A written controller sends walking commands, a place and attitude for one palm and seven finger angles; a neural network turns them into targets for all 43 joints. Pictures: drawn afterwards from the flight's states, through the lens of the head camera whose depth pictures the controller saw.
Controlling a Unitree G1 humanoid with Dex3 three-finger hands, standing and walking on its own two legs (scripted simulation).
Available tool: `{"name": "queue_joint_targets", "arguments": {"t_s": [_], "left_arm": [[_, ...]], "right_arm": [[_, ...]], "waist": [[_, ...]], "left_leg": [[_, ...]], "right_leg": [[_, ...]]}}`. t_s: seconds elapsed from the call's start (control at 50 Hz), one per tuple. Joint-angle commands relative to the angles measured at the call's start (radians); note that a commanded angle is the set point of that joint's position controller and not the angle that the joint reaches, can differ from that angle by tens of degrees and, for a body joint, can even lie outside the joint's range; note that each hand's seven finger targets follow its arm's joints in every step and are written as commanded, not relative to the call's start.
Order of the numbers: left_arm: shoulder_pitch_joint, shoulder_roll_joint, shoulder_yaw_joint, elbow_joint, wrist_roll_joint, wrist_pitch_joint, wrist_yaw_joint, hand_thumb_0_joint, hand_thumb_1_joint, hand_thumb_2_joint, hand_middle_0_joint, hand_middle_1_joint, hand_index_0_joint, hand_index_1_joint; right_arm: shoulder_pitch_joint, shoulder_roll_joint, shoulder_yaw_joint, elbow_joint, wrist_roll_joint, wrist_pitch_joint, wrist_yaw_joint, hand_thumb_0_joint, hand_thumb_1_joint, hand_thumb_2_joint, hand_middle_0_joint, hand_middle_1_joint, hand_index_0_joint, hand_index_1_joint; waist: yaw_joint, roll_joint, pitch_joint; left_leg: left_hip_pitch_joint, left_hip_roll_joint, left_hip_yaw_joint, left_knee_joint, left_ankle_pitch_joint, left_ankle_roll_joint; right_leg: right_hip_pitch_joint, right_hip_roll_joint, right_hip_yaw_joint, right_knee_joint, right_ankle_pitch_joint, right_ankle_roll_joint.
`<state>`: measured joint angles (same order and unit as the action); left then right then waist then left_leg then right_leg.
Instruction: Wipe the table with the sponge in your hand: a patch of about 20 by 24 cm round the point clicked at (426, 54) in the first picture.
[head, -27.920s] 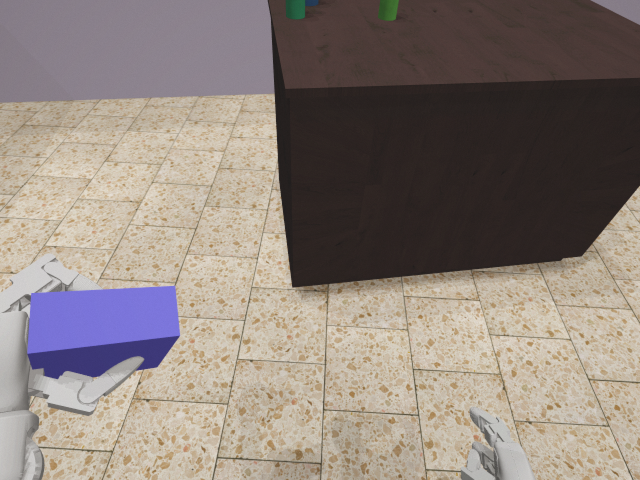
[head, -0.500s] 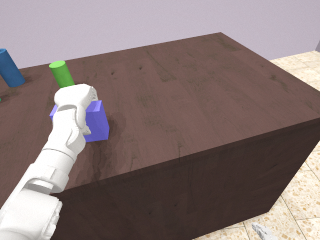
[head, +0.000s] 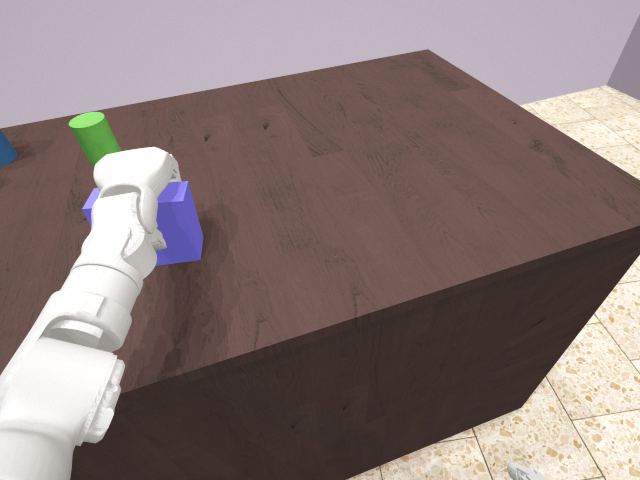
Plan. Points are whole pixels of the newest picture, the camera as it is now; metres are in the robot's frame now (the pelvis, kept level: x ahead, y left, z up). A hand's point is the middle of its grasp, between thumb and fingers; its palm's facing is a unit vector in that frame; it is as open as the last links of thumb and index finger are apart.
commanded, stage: wipe forward along the third lane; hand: left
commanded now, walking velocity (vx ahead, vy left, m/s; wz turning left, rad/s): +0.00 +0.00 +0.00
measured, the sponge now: (153, 235) +0.41 +0.26 +0.11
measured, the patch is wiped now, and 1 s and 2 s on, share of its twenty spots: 0.85 0.95 0.95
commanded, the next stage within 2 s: wipe back along the third lane in 0.18 s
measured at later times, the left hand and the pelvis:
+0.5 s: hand (147, 200) +0.44 +0.27 +0.15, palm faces -0.02 +0.00 -1.00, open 9.4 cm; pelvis +0.01 +0.01 +0.00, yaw -1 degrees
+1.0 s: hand (142, 212) +0.41 +0.26 +0.15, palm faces +0.12 -0.04 -0.99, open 9.4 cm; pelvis +0.05 +0.03 +0.00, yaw +0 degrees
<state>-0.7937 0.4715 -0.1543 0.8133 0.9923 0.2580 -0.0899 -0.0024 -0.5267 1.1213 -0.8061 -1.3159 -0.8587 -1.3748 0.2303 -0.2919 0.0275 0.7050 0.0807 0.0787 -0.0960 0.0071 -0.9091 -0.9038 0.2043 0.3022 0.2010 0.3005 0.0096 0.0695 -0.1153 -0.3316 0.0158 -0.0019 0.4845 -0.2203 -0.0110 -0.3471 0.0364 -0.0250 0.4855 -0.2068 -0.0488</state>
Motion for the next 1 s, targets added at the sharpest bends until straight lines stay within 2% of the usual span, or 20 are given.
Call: {"name": "queue_joint_targets", "arguments": {"t_s": [0.0,0.06,0.1,0.14,0.16,0.2,0.22,0.26,0.32,0.36,0.38,0.4,0.46,0.54,0.56,0.62,0.66,0.74,0.9,0.98], "left_arm": [[-0.226,0.197,0.029,0.028,0.033,0.016,0.046,0.000,0.100,1.300,-1.200,-1.600,-1.200,-1.600],[-0.286,0.195,0.018,0.015,0.035,0.013,0.048,0.000,0.100,1.300,-1.200,-1.600,-1.200,-1.600],[-0.315,0.195,0.003,0.055,0.046,0.021,0.053,0.000,0.100,1.300,-1.200,-1.600,-1.200,-1.600],[-0.305,0.226,0.028,0.079,0.055,0.023,0.057,0.000,0.100,1.300,-1.200,-1.600,-1.200,-1.600],[-0.318,0.248,0.048,0.063,0.054,0.015,0.056,0.000,0.100,1.300,-1.200,-1.600,-1.200,-1.600],[-0.335,0.225,0.017,0.100,0.059,0.016,0.057,0.000,0.100,1.300,-1.200,-1.600,-1.200,-1.600],[-0.341,0.243,0.030,0.112,0.062,0.014,0.057,0.000,0.100,1.300,-1.200,-1.600,-1.200,-1.600],[-0.340,0.275,0.060,0.110,0.067,0.006,0.053,0.000,0.100,1.300,-1.200,-1.600,-1.200,-1.600],[-0.245,0.181,0.008,0.089,0.063,-0.001,0.051,0.000,0.100,1.300,-1.200,-1.600,-1.200,-1.600],[-0.204,0.175,0.024,0.046,0.047,-0.010,0.048,0.000,0.100,1.300,-1.200,-1.600,-1.200,-1.600],[-0.182,0.179,0.026,0.055,0.048,-0.006,0.051,0.000,0.100,1.300,-1.200,-1.600,-1.200,-1.600],[-0.177,0.139,0.000,0.043,0.037,-0.002,0.053,0.000,0.100,1.300,-1.200,-1.600,-1.200,-1.600],[-0.111,0.116,0.013,-0.031,0.000,0.013,0.061,0.000,0.100,1.300,-1.200,-1.600,-1.200,-1.600],[-0.042,0.047,-0.035,-0.112,-0.025,0.071,0.069,0.000,0.100,1.300,-1.200,-1.600,-1.200,-1.600],[-0.036,0.061,-0.015,-0.149,-0.035,0.080,0.068,0.000,0.100,1.300,-1.200,-1.600,-1.200,-1.600],[0.011,0.009,-0.057,-0.193,-0.049,0.141,0.065,0.000,0.100,1.300,-1.200,-1.600,-1.200,-1.600],[0.033,0.009,-0.047,-0.245,-0.067,0.172,0.059,0.000,0.100,1.300,-1.200,-1.600,-1.200,-1.600],[0.111,-0.036,-0.086,-0.335,-0.075,0.240,0.038,0.000,0.100,1.300,-1.200,-1.600,-1.200,-1.600],[0.239,-0.065,-0.106,-0.504,-0.079,0.309,-0.010,0.000,0.100,1.300,-1.200,-1.600,-1.200,-1.600],[0.302,-0.123,-0.157,-0.619,-0.072,0.327,-0.027,0.000,0.100,1.300,-1.200,-1.600,-1.200,-1.600]], "right_arm": [[-0.098,-0.120,-0.041,-0.131,-0.001,-0.038,-0.009,0.000,-0.900,-0.900,0.200,0.300,0.200,0.300],[-0.103,-0.119,-0.039,-0.128,0.000,-0.039,-0.010,0.000,-0.900,-0.900,0.200,0.300,0.200,0.300],[-0.089,-0.123,-0.037,-0.120,0.001,-0.038,-0.011,0.000,-0.900,-0.900,0.200,0.300,0.200,0.300],[-0.078,-0.126,-0.041,-0.114,-0.002,-0.038,-0.011,0.000,-0.900,-0.900,0.200,0.300,0.200,0.300],[-0.080,-0.127,-0.041,-0.116,-0.005,-0.038,-0.012,0.000,-0.900,-0.900,0.200,0.300,0.200,0.300],[-0.069,-0.125,-0.038,-0.116,-0.004,-0.038,-0.011,0.000,-0.900,-0.900,0.200,0.300,0.200,0.300],[-0.061,-0.129,-0.040,-0.110,-0.005,-0.037,-0.011,0.000,-0.900,-0.900,0.200,0.300,0.200,0.300],[-0.062,-0.132,-0.041,-0.114,-0.008,-0.036,-0.013,0.000,-0.900,-0.900,0.200,0.300,0.200,0.300],[-0.064,-0.120,-0.045,-0.135,-0.006,-0.031,-0.001,0.000,-0.900,-0.900,0.200,0.300,0.200,0.300],[-0.076,-0.117,-0.048,-0.148,-0.007,-0.031,0.001,0.000,-0.900,-0.900,0.200,0.300,0.200,0.300],[-0.073,-0.122,-0.047,-0.144,-0.005,-0.025,0.003,0.000,-0.900,-0.900,0.200,0.300,0.200,0.300],[-0.081,-0.118,-0.047,-0.150,-0.001,-0.023,0.005,0.000,-0.900,-0.900,0.200,0.300,0.200,0.300],[-0.122,-0.116,-0.048,-0.165,0.005,-0.024,0.009,0.000,-0.900,-0.900,0.200,0.300,0.200,0.300],[-0.164,-0.113,-0.045,-0.173,0.014,-0.016,0.019,0.000,-0.900,-0.900,0.200,0.300,0.200,0.300],[-0.182,-0.112,-0.045,-0.178,0.015,-0.016,0.019,0.000,-0.900,-0.900,0.200,0.300,0.200,0.300],[-0.216,-0.110,-0.038,-0.183,0.020,-0.009,0.028,0.000,-0.900,-0.900,0.200,0.300,0.200,0.300],[-0.253,-0.106,-0.033,-0.195,0.021,-0.008,0.029,0.000,-0.900,-0.900,0.200,0.300,0.200,0.300],[-0.296,-0.102,-0.024,-0.213,0.025,0.004,0.039,0.000,-0.900,-0.900,0.200,0.300,0.200,0.300],[-0.350,-0.088,-0.003,-0.247,0.024,0.010,0.060,0.000,-0.900,-0.900,0.200,0.300,0.200,0.300],[-0.367,-0.079,0.004,-0.271,0.024,0.007,0.079,0.000,-0.900,-0.900,0.200,0.300,0.200,0.300]], "waist": [[-0.011,-0.193,-0.066],[-0.018,-0.153,-0.071],[-0.033,-0.166,-0.056],[-0.027,-0.172,-0.083],[-0.020,-0.143,-0.109],[-0.036,-0.166,-0.097],[-0.040,-0.173,-0.097],[-0.028,-0.156,-0.120],[-0.013,-0.135,-0.136],[0.004,-0.136,-0.164],[0.000,-0.142,-0.142],[-0.004,-0.168,-0.122],[0.020,-0.161,-0.117],[0.021,-0.163,-0.096],[0.030,-0.156,-0.112],[0.029,-0.151,-0.091],[0.040,-0.139,-0.095],[0.043,-0.169,-0.109],[0.054,-0.158,-0.120],[0.060,-0.100,-0.129]], "left_leg": [[-0.014,-0.038,0.023,-0.055,-0.008,0.043],[-0.012,-0.038,0.017,-0.068,-0.015,0.041],[-0.018,-0.037,0.021,-0.067,-0.034,0.043],[-0.022,-0.037,0.024,-0.062,-0.031,0.042],[-0.018,-0.038,0.017,-0.064,-0.005,0.041],[-0.027,-0.037,0.022,-0.058,-0.018,0.042],[-0.031,-0.035,0.022,-0.058,-0.025,0.043],[-0.032,-0.034,0.017,-0.061,0.003,0.041],[-0.009,-0.033,0.029,-0.053,0.014,0.043],[0.002,-0.032,0.023,-0.056,0.044,0.044],[0.002,-0.031,0.026,-0.055,0.037,0.044],[-0.002,-0.030,0.027,-0.056,0.029,0.046],[0.013,-0.027,0.017,-0.074,0.034,0.046],[0.041,-0.028,0.026,-0.077,0.040,0.047],[0.048,-0.028,0.015,-0.083,0.064,0.046],[0.067,-0.028,0.024,-0.083,0.075,0.047],[0.081,-0.027,0.017,-0.089,0.094,0.047],[0.106,-0.028,0.023,-0.079,0.131,0.048],[0.141,-0.026,0.016,-0.046,0.260,0.042],[0.166,-0.021,0.008,-0.026,0.349,0.038]], "right_leg": [[0.051,-0.019,0.060,-0.137,-0.043,0.008],[0.035,-0.018,0.059,-0.139,-0.052,0.003],[0.021,-0.017,0.056,-0.142,-0.078,0.008],[0.030,-0.018,0.059,-0.140,-0.081,0.009],[0.044,-0.017,0.060,-0.133,-0.046,0.001],[0.037,-0.018,0.055,-0.132,-0.053,0.009],[0.032,-0.018,0.058,-0.135,-0.060,0.010],[0.048,-0.017,0.061,-0.128,-0.026,0.003],[0.055,-0.016,0.052,-0.122,-0.008,0.004],[0.085,-0.018,0.053,-0.117,0.040,-0.002],[0.077,-0.014,0.050,-0.116,0.031,0.000],[0.069,-0.014,0.046,-0.121,0.024,0.003],[0.075,-0.012,0.040,-0.127,0.015,-0.003],[0.081,-0.009,0.033,-0.134,0.018,0.001],[0.096,-0.007,0.029,-0.128,0.039,-0.004],[0.097,-0.004,0.018,-0.129,0.049,-0.002],[0.110,-0.005,0.014,-0.127,0.067,-0.007],[0.139,-0.004,0.004,-0.115,0.117,-0.002],[0.183,0.000,-0.016,-0.059,0.284,-0.008],[0.191,0.005,-0.020,-0.025,0.355,-0.018]]}}
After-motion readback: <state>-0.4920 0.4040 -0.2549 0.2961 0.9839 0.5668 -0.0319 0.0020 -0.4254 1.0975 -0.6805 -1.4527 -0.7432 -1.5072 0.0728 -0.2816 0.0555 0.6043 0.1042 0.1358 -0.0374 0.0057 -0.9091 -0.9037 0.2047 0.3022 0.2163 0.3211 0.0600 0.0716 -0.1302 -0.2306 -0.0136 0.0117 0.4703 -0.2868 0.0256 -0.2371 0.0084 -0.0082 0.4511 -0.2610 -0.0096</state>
